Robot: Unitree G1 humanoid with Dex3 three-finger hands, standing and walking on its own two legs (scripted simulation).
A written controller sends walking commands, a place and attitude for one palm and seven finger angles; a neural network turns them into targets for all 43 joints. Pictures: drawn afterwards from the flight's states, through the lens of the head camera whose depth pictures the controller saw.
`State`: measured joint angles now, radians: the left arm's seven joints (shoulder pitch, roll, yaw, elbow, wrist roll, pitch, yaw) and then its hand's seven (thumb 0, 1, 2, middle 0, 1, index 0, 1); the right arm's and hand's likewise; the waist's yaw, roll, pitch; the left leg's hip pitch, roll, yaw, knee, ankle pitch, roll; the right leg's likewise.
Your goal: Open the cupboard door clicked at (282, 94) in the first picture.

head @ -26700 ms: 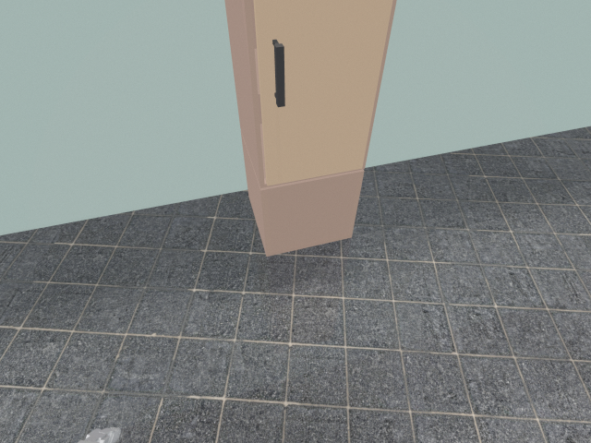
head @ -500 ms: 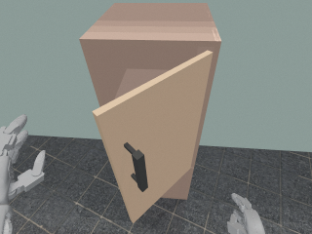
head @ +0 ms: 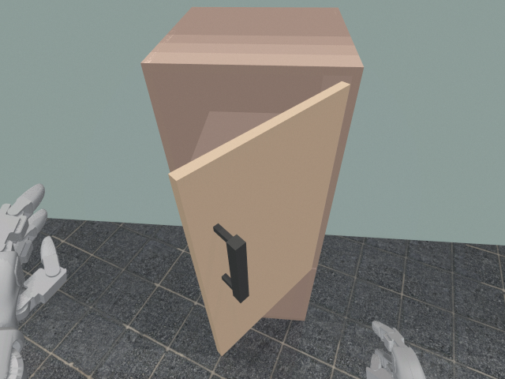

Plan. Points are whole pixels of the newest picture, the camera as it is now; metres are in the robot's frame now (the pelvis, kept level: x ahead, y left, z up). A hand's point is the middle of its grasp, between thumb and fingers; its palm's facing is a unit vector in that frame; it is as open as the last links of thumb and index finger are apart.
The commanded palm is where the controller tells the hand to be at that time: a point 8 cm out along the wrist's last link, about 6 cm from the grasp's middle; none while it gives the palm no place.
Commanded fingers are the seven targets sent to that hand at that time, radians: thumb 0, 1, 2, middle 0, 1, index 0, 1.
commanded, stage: step back with the hand held close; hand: left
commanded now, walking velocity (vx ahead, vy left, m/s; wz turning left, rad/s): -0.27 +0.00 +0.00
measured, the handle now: (231, 264) +0.28 +0.08 +0.05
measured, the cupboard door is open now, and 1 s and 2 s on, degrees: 49 49 49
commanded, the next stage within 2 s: stop stepping back and stand still in 1.20 s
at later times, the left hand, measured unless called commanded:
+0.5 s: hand (28, 294) +0.15 +0.28 +0.16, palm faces +0.37 -0.79 -0.49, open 7.4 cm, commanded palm +0.10 +0.32 +0.17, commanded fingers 0.00 0.90 0.90 -0.20 -0.30 -0.20 -0.30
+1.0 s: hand out of the picture +0.08 +0.33 +0.18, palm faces +0.47 -0.76 -0.45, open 7.4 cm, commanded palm +0.02 +0.36 +0.17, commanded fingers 0.00 0.90 0.90 -0.20 -0.30 -0.20 -0.30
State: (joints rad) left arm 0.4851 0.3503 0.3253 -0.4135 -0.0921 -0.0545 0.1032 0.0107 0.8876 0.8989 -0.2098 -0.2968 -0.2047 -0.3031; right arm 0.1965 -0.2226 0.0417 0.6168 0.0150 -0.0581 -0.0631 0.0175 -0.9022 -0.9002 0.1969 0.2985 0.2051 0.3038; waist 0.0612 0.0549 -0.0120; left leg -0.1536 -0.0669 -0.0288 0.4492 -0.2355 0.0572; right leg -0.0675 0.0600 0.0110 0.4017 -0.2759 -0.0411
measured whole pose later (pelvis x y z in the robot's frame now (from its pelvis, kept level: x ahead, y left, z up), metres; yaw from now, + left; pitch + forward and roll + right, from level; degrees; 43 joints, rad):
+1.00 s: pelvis -0.12 +0.05 -0.01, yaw +1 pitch +1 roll -7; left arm 0.53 0.46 0.50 -0.60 -0.03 -0.23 0.16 0.01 0.88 0.90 -0.22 -0.30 -0.21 -0.30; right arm 0.22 -0.18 -0.01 0.62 -0.02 -0.08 -0.04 0.02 -0.90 -0.90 0.20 0.30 0.21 0.30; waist 0.00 0.02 0.02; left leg -0.47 -0.01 0.00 0.52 -0.07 0.12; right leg -0.41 0.11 0.03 1.10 -0.46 0.01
